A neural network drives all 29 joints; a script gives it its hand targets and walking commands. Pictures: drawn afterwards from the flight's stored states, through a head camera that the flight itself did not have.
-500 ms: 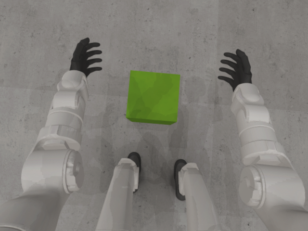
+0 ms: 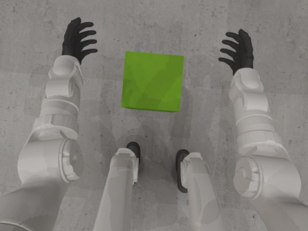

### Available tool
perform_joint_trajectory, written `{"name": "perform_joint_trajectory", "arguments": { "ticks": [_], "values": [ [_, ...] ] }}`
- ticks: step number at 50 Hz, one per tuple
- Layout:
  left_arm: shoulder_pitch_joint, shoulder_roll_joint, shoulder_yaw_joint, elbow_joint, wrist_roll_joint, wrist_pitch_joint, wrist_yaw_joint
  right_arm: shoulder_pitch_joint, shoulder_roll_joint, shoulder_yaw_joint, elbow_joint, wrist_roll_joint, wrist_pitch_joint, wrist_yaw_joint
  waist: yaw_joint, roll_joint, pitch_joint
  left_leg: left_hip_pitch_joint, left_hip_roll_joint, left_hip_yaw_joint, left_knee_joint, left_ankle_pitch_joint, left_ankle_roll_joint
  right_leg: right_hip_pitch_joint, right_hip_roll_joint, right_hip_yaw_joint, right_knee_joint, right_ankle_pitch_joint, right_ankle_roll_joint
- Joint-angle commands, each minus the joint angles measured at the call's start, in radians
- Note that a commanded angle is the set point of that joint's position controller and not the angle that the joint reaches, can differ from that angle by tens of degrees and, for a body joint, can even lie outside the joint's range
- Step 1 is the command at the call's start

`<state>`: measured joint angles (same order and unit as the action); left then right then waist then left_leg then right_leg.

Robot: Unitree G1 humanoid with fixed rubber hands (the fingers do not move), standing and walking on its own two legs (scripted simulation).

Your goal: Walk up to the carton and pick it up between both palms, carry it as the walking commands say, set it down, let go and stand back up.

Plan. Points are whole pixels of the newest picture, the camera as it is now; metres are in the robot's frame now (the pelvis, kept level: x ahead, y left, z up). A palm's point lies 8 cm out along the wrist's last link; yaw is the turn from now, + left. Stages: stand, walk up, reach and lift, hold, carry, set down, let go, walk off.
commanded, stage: reach and lift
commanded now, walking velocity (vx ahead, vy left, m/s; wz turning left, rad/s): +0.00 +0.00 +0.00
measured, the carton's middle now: (152, 86) +0.48 +0.04 -0.48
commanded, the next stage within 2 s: none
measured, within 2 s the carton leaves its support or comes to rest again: neither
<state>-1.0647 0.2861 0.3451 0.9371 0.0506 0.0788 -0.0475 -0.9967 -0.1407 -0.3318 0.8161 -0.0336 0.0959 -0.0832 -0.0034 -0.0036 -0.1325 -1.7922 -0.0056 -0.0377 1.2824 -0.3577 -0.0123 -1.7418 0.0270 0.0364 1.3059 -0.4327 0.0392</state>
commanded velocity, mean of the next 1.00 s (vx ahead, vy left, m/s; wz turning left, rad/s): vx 0.00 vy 0.00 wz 0.00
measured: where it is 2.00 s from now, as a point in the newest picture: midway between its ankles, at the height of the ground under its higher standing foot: (157, 174)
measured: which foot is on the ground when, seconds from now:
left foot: down 0.00-1.00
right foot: down 0.00-1.00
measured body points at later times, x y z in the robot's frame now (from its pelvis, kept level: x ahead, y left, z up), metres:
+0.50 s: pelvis -0.03 +0.00 -0.14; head +0.31 +0.02 +0.15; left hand +0.51 +0.22 -0.29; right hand +0.50 -0.17 -0.29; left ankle +0.08 +0.12 -0.57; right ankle +0.06 -0.13 -0.57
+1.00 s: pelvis -0.04 +0.00 -0.22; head +0.33 +0.01 +0.02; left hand +0.50 +0.21 -0.42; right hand +0.49 -0.16 -0.42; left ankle +0.08 +0.12 -0.57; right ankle +0.06 -0.13 -0.57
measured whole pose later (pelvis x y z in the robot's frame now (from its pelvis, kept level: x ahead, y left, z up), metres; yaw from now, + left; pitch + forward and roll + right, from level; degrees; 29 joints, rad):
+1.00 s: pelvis -0.04 +0.00 -0.22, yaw -2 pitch +40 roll -2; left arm -1.41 0.43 0.09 1.15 -0.21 0.02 0.06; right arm -1.36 -0.29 -0.10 1.06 0.22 0.03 -0.15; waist 0.02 -0.02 0.31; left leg -2.32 -0.01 -0.05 2.13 -0.51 -0.03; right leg -2.25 0.08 0.03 2.15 -0.60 0.07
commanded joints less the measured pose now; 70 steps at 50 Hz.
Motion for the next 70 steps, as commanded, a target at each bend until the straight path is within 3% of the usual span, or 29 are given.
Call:
{"name": "perform_joint_trajectory", "arguments": {
  "ticks": [1,8,13,25,46,52,59,70],
  "values": [
    [-0.229,0.128,-0.017,-0.104,-0.021,-0.013,0.012,-0.210,-0.093,0.018,-0.099,0.024,-0.014,-0.014,0.009,0.033,-0.912,0.591,-0.059,0.067,0.061,0.336,-0.022,0.295,0.062,-0.094,0.003,0.253,0.032],
    [-0.277,0.171,-0.058,-0.154,-0.072,0.004,0.041,-0.253,-0.141,0.069,-0.144,0.080,0.002,-0.041,0.017,0.044,-1.055,0.544,-0.057,0.080,0.215,0.343,-0.027,0.274,0.068,-0.104,0.158,0.270,0.034],
    [-0.320,0.181,-0.087,-0.157,-0.105,0.016,0.058,-0.297,-0.174,0.087,-0.136,0.106,0.011,-0.048,0.011,0.053,-1.037,0.494,-0.047,0.077,0.294,0.289,-0.029,0.182,0.065,-0.111,0.242,0.211,0.028],
    [-0.418,0.205,-0.132,-0.039,-0.147,-0.004,0.088,-0.407,-0.211,0.121,-0.005,0.155,-0.013,-0.054,0.018,0.051,-0.908,0.352,-0.023,0.067,0.456,0.159,-0.027,0.009,0.046,-0.125,0.423,0.095,0.020],
    [-0.576,0.260,-0.237,0.134,-0.253,-0.075,0.109,-0.569,-0.253,0.217,0.164,0.241,-0.079,-0.065,0.035,0.027,-0.767,0.201,0.012,0.049,0.708,0.170,-0.022,-0.040,0.022,-0.095,0.662,0.117,0.027],
    [-0.615,0.285,-0.247,0.087,-0.288,-0.086,0.121,-0.602,-0.273,0.250,0.119,0.263,-0.085,-0.081,0.039,0.008,-0.867,0.256,0.013,0.051,0.744,0.222,-0.021,0.034,0.021,-0.101,0.698,0.160,0.028],
    [-0.569,0.282,-0.245,0.159,-0.285,-0.087,0.122,-0.583,-0.255,0.270,0.131,0.274,-0.080,-0.080,0.056,-0.008,-0.776,0.217,0.015,0.052,0.750,0.195,-0.009,-0.013,0.026,-0.100,0.703,0.121,0.031],
    [-0.618,0.249,-0.278,0.166,-0.295,-0.087,0.120,-0.606,-0.239,0.258,0.190,0.273,-0.083,-0.081,0.036,0.027,-0.719,0.177,0.015,0.051,0.729,0.142,-0.015,-0.041,0.030,-0.095,0.690,0.088,0.018]
  ]
}}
